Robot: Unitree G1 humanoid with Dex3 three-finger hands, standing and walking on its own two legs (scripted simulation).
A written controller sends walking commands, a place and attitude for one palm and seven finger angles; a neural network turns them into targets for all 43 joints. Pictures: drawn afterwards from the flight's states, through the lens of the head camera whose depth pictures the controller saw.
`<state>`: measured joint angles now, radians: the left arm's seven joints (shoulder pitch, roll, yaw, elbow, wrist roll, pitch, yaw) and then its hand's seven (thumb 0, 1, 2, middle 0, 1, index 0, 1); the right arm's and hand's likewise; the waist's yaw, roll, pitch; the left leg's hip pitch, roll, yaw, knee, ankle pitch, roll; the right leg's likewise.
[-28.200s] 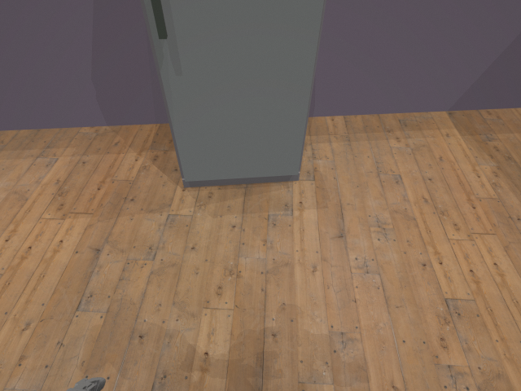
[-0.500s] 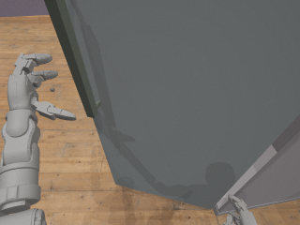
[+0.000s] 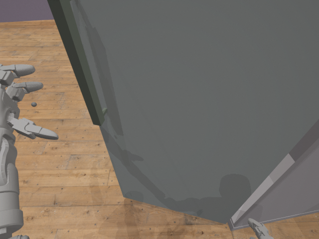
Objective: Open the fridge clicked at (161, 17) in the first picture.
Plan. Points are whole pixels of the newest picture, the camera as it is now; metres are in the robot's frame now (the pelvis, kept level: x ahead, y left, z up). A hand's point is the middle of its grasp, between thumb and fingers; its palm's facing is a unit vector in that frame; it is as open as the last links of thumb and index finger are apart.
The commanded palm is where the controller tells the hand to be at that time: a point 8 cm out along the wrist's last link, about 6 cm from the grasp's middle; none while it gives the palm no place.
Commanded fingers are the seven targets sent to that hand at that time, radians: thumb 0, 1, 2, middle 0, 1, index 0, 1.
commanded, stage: slip the hand off the handle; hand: left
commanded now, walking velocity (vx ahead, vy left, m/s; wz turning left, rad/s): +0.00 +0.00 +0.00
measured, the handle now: (88, 71) +0.44 +0.21 +0.22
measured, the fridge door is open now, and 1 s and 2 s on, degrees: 66 66 66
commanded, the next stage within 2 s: draw the hand back to the body in 0.50 s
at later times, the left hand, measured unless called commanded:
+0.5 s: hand (18, 137) +0.24 +0.28 +0.20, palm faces +0.33 -0.93 -0.17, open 14.6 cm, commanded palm +0.20 +0.32 +0.20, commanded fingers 0.00 -0.55 0.20 -0.25 -1.15 -0.25 -1.15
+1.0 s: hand (11, 149) +0.22 +0.29 +0.19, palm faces +0.17 -0.98 -0.06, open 14.6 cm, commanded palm +0.18 +0.32 +0.20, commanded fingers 0.00 -0.55 0.20 -0.25 -1.15 -0.25 -1.15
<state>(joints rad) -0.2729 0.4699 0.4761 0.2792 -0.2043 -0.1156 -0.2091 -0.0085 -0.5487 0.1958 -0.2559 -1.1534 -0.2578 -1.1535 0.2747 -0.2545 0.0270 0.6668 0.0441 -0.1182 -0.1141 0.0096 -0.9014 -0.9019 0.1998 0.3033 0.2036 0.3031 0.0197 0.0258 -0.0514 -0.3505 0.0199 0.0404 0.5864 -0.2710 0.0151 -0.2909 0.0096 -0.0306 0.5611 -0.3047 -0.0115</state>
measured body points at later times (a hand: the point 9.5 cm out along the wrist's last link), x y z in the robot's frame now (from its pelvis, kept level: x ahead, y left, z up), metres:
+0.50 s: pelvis -0.01 -0.01 +0.00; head -0.03 -0.02 +0.45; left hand +0.22 +0.33 +0.21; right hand +0.20 -0.22 -0.07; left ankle +0.02 +0.11 -0.73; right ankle -0.01 -0.11 -0.73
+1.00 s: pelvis +0.00 -0.01 +0.00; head -0.04 -0.03 +0.45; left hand +0.21 +0.34 +0.20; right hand +0.21 -0.23 -0.05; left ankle +0.02 +0.11 -0.73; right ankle -0.01 -0.11 -0.73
